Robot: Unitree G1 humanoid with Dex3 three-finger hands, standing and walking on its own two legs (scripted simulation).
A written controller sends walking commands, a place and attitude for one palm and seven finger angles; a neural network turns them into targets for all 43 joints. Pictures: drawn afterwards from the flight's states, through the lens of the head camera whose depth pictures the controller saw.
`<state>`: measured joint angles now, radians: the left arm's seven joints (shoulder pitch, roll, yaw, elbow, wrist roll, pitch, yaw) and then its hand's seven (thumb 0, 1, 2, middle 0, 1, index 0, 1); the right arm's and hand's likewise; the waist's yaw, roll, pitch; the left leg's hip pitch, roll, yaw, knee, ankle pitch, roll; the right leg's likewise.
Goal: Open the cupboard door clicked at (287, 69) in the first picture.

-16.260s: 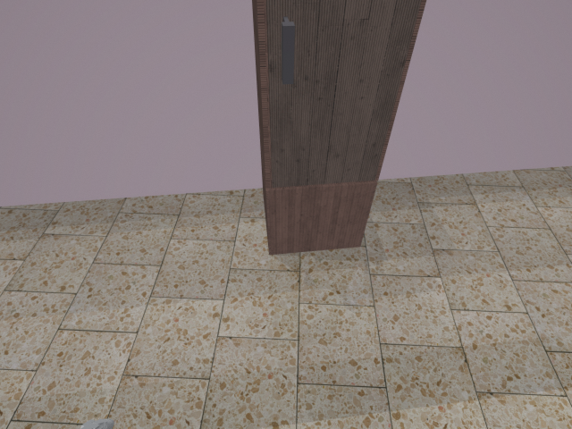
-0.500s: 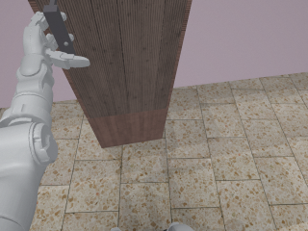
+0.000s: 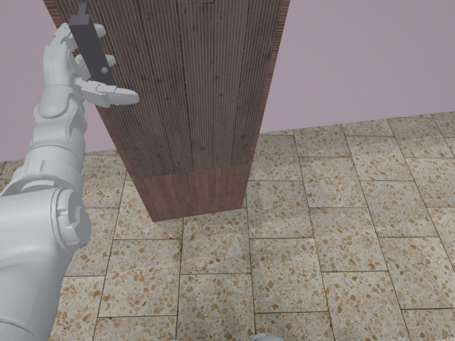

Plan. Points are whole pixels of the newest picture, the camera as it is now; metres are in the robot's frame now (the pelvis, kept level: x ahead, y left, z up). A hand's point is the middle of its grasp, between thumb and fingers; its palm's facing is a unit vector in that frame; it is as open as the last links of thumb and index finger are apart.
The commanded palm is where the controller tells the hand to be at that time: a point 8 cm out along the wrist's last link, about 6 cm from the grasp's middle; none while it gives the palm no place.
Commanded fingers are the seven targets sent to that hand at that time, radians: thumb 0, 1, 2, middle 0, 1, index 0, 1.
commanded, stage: close the thumb around the handle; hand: left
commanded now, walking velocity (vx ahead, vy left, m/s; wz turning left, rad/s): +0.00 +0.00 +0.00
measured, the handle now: (96, 51) +0.58 +0.17 +0.16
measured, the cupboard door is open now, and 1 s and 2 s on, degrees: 0 0 47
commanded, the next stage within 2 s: pull the door open along its arc in 0.78 s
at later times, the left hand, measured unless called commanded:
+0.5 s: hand (107, 71) +0.53 +0.14 +0.15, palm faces +0.07 -1.00 +0.00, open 9.1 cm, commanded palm +0.50 +0.19 +0.15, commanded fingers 0.00 0.73 0.83 -0.39 -1.33 -0.39 -1.33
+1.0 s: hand (108, 70) +0.53 +0.14 +0.16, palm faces +0.06 -1.00 +0.01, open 6.0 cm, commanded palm +0.49 +0.19 +0.15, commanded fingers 0.00 0.90 0.90 -0.40 -1.35 -0.40 -1.35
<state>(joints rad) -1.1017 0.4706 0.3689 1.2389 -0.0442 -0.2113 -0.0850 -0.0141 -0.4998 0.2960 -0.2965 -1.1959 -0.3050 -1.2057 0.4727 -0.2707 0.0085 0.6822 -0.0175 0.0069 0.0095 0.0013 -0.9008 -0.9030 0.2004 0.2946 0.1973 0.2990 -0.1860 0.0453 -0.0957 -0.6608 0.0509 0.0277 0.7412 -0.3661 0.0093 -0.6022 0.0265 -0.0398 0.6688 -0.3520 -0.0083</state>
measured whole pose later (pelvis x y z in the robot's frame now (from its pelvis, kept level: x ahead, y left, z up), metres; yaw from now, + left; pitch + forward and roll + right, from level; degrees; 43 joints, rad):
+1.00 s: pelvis -0.01 +0.00 +0.00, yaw +0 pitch +16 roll -2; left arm -1.10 0.46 0.37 1.25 -0.05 -0.22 -0.07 0.01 0.66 0.78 -0.33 -1.35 -0.37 -1.35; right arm 0.47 -0.28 0.01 0.67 -0.02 0.00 0.01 0.00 -0.90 -0.90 0.20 0.29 0.20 0.30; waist -0.19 0.05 -0.09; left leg -0.66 0.05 0.03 0.74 -0.36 0.01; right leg -0.60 0.03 -0.03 0.67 -0.34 -0.01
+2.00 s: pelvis +0.01 -0.04 +0.02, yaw +4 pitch -1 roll +0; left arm -0.13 -0.11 -0.36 -0.13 -0.04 0.37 0.61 0.01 0.56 0.69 -0.29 -1.25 -0.29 -1.29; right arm 0.09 -0.17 0.02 0.66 -0.03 0.16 0.07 0.01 -0.90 -0.90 0.20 0.29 0.19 0.30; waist 0.00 0.08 -0.05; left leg -0.22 0.04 -0.03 0.57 -0.32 -0.03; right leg -0.17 0.03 -0.09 0.55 -0.37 -0.06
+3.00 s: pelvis -0.03 -0.01 +0.02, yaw +3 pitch -2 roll +0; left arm -0.38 -0.17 -0.28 0.24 0.03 0.20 0.57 -0.01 -0.50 0.30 -0.18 -0.39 -0.14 -0.41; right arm 0.13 -0.14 0.01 0.69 -0.03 0.11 0.03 0.01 -0.90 -0.90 0.20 0.29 0.20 0.30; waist 0.02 0.03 -0.01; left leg -0.29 0.00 -0.01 0.59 -0.28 0.00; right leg -0.25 -0.02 -0.07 0.60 -0.32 -0.02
